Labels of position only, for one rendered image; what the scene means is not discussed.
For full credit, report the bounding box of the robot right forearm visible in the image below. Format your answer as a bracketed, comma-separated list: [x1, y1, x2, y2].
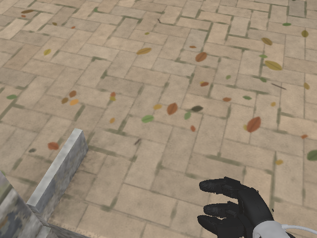
[253, 220, 295, 238]

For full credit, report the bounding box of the right robot hand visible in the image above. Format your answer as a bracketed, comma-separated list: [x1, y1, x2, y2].
[197, 177, 274, 238]

